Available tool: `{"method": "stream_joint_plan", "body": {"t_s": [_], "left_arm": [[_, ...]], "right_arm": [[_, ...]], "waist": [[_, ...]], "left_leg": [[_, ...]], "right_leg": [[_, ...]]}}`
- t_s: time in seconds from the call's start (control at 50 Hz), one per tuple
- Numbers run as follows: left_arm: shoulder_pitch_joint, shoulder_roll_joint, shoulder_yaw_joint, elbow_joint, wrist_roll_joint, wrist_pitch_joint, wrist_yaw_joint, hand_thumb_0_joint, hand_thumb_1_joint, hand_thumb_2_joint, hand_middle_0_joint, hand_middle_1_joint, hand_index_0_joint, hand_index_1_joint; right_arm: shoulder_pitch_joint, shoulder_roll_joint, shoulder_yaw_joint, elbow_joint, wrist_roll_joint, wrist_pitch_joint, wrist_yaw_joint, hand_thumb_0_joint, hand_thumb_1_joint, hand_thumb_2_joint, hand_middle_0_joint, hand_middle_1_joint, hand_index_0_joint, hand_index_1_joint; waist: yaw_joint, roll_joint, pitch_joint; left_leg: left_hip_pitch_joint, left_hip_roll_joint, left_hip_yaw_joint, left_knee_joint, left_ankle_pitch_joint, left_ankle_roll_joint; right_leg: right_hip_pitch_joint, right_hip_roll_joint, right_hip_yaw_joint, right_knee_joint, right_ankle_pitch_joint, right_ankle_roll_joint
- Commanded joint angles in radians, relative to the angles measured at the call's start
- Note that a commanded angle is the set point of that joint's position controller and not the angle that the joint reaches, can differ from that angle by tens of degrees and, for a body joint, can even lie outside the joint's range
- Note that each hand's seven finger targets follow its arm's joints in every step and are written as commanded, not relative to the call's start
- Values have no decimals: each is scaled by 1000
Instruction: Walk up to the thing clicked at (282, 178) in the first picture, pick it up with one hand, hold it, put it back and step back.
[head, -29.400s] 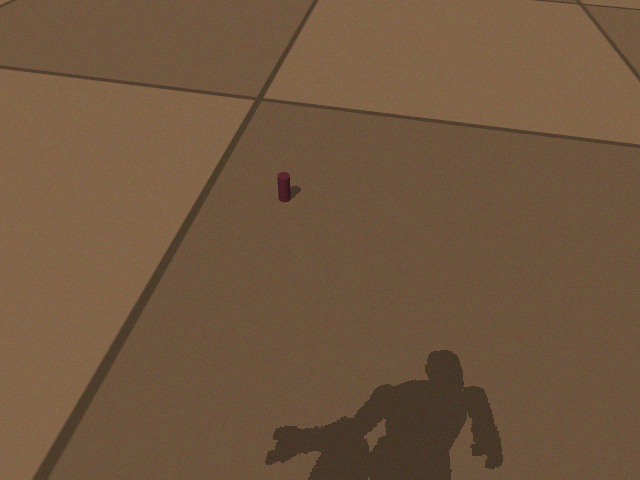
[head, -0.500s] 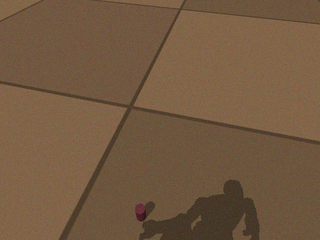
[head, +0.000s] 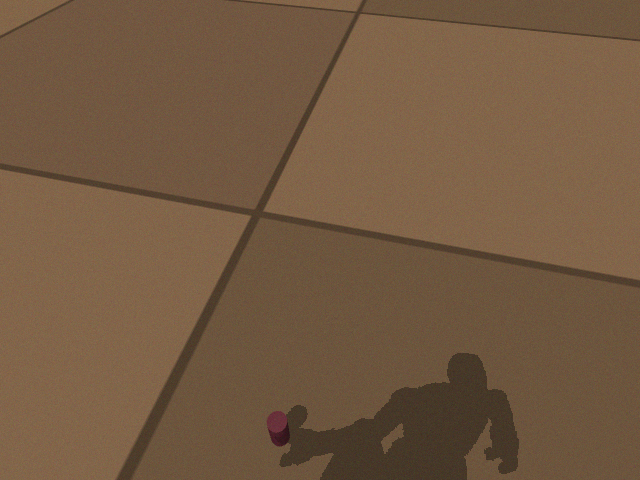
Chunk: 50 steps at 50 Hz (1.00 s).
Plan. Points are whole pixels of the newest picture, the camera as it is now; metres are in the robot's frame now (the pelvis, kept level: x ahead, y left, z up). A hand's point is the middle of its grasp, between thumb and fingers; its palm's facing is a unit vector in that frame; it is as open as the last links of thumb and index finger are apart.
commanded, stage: stand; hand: left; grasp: from the side
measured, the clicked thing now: (278, 429) +0.40 +0.12 -0.72
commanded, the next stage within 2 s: step back in 0.32 s
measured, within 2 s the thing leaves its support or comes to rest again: neither
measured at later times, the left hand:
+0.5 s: hand out of the picture +0.09 +0.27 -0.16, palm faces -0.01 -0.93 -0.37, open 7.3 cm
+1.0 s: hand out of the picture +0.03 +0.32 -0.18, palm faces -0.10 -0.92 -0.37, open 7.3 cm
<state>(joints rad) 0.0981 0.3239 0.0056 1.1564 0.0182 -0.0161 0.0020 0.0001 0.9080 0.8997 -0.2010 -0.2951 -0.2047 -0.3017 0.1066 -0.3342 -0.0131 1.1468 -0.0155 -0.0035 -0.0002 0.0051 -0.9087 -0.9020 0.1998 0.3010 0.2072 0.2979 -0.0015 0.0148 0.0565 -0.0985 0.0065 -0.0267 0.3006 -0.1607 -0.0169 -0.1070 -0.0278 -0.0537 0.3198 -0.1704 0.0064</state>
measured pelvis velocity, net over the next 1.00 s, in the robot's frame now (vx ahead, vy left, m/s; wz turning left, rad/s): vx -0.10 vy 0.07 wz -0.06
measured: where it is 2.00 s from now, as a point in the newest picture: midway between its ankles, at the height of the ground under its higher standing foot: outside the picture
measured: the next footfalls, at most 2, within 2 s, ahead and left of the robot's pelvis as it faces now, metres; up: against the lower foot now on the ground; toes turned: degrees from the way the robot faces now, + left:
right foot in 1.06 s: -0.09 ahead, -0.06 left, +0.00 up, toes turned -1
left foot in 1.38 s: -0.16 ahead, +0.19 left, +0.00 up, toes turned -4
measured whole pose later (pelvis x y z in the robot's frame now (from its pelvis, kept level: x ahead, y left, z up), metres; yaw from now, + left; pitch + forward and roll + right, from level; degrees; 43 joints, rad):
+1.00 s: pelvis -0.10 +0.07 -0.02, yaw -3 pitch -2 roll -1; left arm 0.11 0.38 0.07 0.89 0.02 0.05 0.01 0.00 0.91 0.90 -0.20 -0.29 -0.20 -0.30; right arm 0.13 -0.35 -0.04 0.85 -0.02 0.03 -0.02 0.00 -0.90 -0.90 0.20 0.30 0.21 0.30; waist -0.02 -0.02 0.21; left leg -0.34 -0.02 0.05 0.63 -0.26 0.07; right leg -0.31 0.04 0.08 0.82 -0.47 0.00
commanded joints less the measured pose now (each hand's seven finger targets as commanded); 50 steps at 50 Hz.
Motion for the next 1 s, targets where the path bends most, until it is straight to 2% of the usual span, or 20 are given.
{"method": "stream_joint_plan", "body": {"t_s": [0.0,0.28,0.3,0.36,0.38,0.42,0.44,0.48,0.52,0.56,0.58,0.6,0.62,0.64,0.68,0.7,0.72,0.78,0.86,0.98], "left_arm": [[-30,210,43,-58,-7,-17,14,0,900,900,-200,-300,-200,-300],[-31,208,41,-63,-5,-17,14,0,900,900,-200,-300,-200,-300],[-27,299,99,-83,-29,-8,17,0,900,900,-200,-300,-200,-300],[-9,306,117,-139,-31,-1,24,0,900,900,-200,-300,-200,-300],[-22,313,121,-162,-26,4,25,0,900,900,-200,-300,-200,-300],[-68,313,124,-216,-5,10,27,0,900,900,-200,-300,-200,-300],[-94,317,126,-242,4,13,29,0,900,900,-200,-300,-200,-300],[-144,300,120,-276,10,17,31,0,900,900,-200,-300,-200,-300],[-139,296,117,-295,16,24,32,0,900,900,-200,-300,-200,-300],[-127,289,109,-307,-1,41,28,0,900,900,-200,-300,-200,-300],[-97,269,105,-312,-10,53,23,0,900,900,-200,-300,-200,-300],[-61,215,95,-330,-24,62,22,0,900,900,-200,-300,-200,-300],[-65,204,95,-332,-22,68,32,0,900,900,-200,-300,-200,-300],[-78,227,102,-322,-11,69,44,0,900,900,-200,-300,-200,-300],[-68,243,103,-310,-20,71,49,0,900,900,-200,-300,-200,-300],[-9,231,102,-302,-28,69,46,0,900,900,-200,-300,-200,-300],[9,243,102,-306,-23,66,45,0,900,900,-200,-300,-200,-300],[-5,240,108,-326,-10,58,37,0,900,900,-200,-300,-200,-300],[-16,233,113,-356,-7,53,30,0,900,900,-200,-300,-200,-300],[120,218,119,-324,6,42,15,0,900,900,-200,-300,-200,-300]], "right_arm": [[-26,-202,-29,-48,0,-24,-17,0,-900,-900,200,300,200,300],[-35,-211,-28,-54,2,-22,-17,0,-900,-900,200,300,200,300],[-64,-254,-45,-86,12,-6,-9,0,-900,-900,200,300,200,300],[-21,-226,-53,-130,28,12,-8,0,-900,-900,200,300,200,300],[-13,-224,-59,-143,28,20,-8,0,-900,-900,200,300,200,300],[-1,-223,-73,-174,18,42,-3,0,-900,-900,200,300,200,300],[35,-223,-73,-184,15,50,1,0,-900,-900,200,300,200,300],[75,-220,-76,-202,21,54,7,0,-900,-900,200,300,200,300],[97,-225,-80,-213,17,50,7,0,-900,-900,200,300,200,300],[131,-219,-84,-201,1,33,4,0,-900,-900,200,300,200,300],[112,-229,-92,-209,-14,25,2,0,-900,-900,200,300,200,300],[92,-307,-109,-237,-37,15,-2,0,-900,-900,200,300,200,300],[59,-394,-121,-254,-24,10,-1,0,-900,-900,200,300,200,300],[62,-411,-128,-268,-15,9,-4,0,-900,-900,200,300,200,300],[-5,-325,-105,-286,-16,7,-19,0,-900,-900,200,300,200,300],[-25,-300,-99,-295,-20,5,-28,0,-900,-900,200,300,200,300],[-7,-293,-100,-307,-15,4,-34,0,-900,-900,200,300,200,300],[60,-263,-100,-311,-10,5,-40,0,-900,-900,200,300,200,300],[112,-285,-109,-322,-6,8,-43,0,-900,-900,200,300,200,300],[18,-306,-107,-366,-1,15,-34,0,-900,-900,200,300,200,300]], "waist": [[4,-3,-81],[4,-9,-96],[4,-34,8],[-7,-72,-118],[-7,-104,-132],[-5,-183,-120],[-23,-187,-104],[-46,-193,-82],[-29,-190,-103],[-40,-144,-121],[-27,-58,-96],[-7,114,-101],[-14,217,-104],[-50,224,-129],[-8,106,-126],[26,123,-132],[23,136,-139],[-21,97,-136],[-60,110,-117],[0,111,-148]], "left_leg": [[-7,112,-71,-41,127,25],[13,121,-70,-28,164,24],[-89,90,-71,103,293,50],[-100,31,-13,288,253,45],[-125,-3,3,364,157,42],[-199,-55,-31,613,-341,57],[-195,-36,-62,683,-378,67],[-210,-17,-68,653,-349,75],[-223,-5,-39,523,-289,62],[-158,-16,22,207,-84,50],[-118,1,-7,115,139,46],[-73,184,-265,68,394,91],[-60,297,-390,79,600,193],[-100,350,-483,63,530,261],[-12,244,-284,150,574,209],[37,211,-218,181,594,193],[50,214,-214,186,568,195],[127,229,-221,202,596,238],[136,243,-225,209,583,253],[-59,252,-221,211,283,226]], "right_leg": [[35,-113,103,-46,121,-19],[44,-113,97,-42,164,-18],[-12,-109,119,30,336,-33],[37,-184,159,73,511,-127],[22,-228,199,64,499,-172],[-47,-336,277,45,470,-265],[-119,-360,275,57,442,-286],[-142,-309,216,101,425,-250],[-86,-272,191,169,409,-210],[-63,-209,140,297,336,-155],[-115,-142,106,366,237,-117],[-229,-2,81,508,-16,-58],[-332,136,143,646,-468,-37],[-319,145,243,775,-530,-34],[-395,130,294,884,-420,-39],[-436,128,274,890,-353,-35],[-432,118,254,886,-336,-27],[-425,109,221,827,-349,14],[-392,93,188,658,-352,16],[-140,46,86,313,-215,-28]]}}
